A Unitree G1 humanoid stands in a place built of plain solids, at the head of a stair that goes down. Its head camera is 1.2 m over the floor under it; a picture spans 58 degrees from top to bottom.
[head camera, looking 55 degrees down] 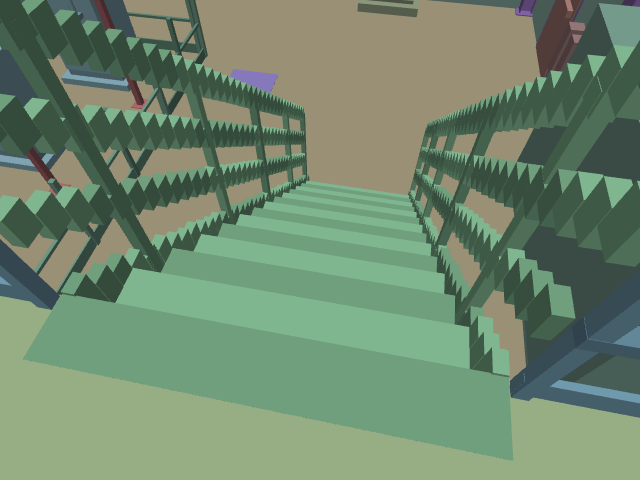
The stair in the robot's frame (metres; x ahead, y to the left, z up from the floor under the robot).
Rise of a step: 0.21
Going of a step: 0.24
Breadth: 1.35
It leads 11 degrees to the right of straight ahead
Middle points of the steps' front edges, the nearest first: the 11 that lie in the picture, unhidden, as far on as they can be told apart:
0.51 0.14 0.00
0.74 0.09 -0.21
0.97 0.05 -0.42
1.20 0.00 -0.63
1.44 -0.04 -0.84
1.67 -0.09 -1.05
1.90 -0.13 -1.26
2.13 -0.18 -1.47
2.36 -0.22 -1.68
2.60 -0.27 -1.89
2.83 -0.31 -2.10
